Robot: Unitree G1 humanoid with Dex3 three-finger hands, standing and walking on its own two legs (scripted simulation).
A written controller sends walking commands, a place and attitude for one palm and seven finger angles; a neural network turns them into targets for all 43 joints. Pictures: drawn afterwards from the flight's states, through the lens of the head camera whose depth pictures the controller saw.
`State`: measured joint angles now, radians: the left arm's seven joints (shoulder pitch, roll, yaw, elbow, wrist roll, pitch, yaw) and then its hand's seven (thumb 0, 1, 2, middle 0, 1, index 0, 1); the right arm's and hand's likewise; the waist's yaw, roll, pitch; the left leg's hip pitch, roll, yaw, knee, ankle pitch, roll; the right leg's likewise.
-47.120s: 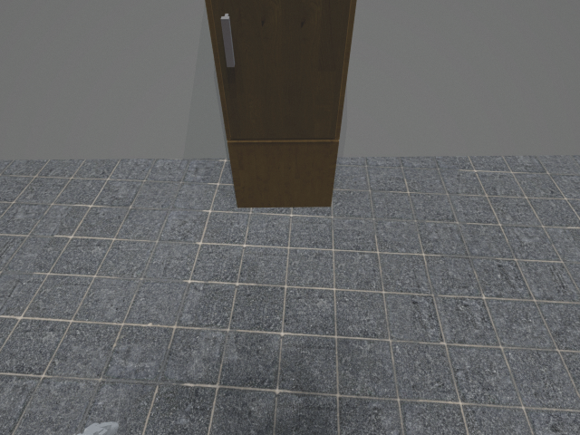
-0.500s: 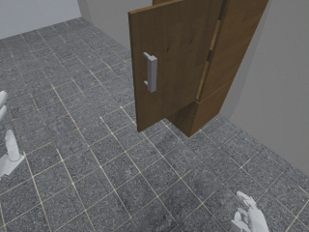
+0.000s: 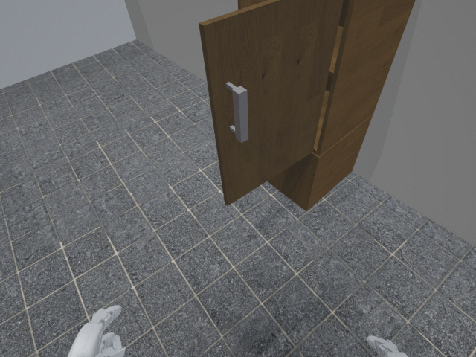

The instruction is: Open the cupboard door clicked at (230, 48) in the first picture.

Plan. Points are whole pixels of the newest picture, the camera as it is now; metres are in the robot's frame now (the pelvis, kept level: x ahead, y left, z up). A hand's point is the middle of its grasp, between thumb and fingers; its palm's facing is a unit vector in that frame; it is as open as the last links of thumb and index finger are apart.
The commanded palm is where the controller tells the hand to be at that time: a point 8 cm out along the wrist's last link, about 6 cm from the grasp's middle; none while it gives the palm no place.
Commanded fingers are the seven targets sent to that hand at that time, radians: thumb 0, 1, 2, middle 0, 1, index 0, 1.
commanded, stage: let the arm hang, fingers relaxed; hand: left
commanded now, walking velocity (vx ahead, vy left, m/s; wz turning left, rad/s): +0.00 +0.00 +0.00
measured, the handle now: (236, 112) +0.65 +0.03 +0.05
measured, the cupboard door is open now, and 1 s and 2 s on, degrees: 85 85 85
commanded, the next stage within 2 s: look to check the result in 0.90 s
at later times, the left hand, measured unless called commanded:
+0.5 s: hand out of the picture -0.07 +0.18 -0.16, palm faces +0.05 -0.97 -0.22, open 7.3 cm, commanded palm none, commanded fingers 0.00 0.90 0.90 -0.20 -0.30 -0.20 -0.30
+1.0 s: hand out of the picture -0.01 +0.17 -0.16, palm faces +0.05 -0.98 -0.18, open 7.3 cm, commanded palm none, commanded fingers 0.00 0.90 0.90 -0.20 -0.30 -0.20 -0.30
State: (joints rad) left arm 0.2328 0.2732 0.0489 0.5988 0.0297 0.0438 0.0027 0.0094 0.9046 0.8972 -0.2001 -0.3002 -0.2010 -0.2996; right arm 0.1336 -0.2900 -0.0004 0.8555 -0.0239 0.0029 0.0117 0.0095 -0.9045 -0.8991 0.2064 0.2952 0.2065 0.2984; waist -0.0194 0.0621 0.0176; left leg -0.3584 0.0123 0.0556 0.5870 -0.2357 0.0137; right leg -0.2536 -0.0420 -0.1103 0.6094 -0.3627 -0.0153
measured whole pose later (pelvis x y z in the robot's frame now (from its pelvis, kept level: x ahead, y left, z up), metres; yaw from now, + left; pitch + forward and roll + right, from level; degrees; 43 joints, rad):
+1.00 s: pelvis +0.00 +0.00 +0.01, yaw +0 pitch -2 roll +0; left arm 0.28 0.12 0.02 1.14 0.01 0.00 0.03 0.01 0.91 0.90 -0.20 -0.30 -0.20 -0.30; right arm 0.29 -0.12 0.00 1.15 -0.02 0.02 -0.03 0.00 -0.91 -0.90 0.20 0.29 0.20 0.30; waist -0.01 0.02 0.06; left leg -0.25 0.01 0.05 0.44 -0.17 0.01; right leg -0.13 -0.03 -0.12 0.44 -0.28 -0.01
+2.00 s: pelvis +0.03 -0.01 +0.02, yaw +0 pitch -1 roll +0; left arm 0.28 0.13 0.01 1.15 0.00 -0.01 0.03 0.01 0.91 0.90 -0.20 -0.30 -0.20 -0.30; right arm 0.25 -0.15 0.01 1.17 -0.02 0.01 -0.04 0.01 -0.92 -0.90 0.20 0.29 0.20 0.30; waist 0.00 0.02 0.06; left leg -0.19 0.02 0.05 0.40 -0.19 -0.01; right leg -0.06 -0.01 -0.12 0.38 -0.29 -0.02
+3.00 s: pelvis +0.04 -0.03 +0.02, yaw +0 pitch -2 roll +0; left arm 0.29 0.12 0.01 1.14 0.00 -0.01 0.03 0.01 0.91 0.90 -0.20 -0.30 -0.20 -0.30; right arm 0.25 -0.14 0.01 1.17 -0.02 0.01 -0.04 0.01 -0.91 -0.90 0.20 0.29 0.20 0.30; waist 0.00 0.01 0.06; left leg -0.17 0.04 0.04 0.40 -0.20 -0.03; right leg -0.04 0.01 -0.12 0.36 -0.30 -0.04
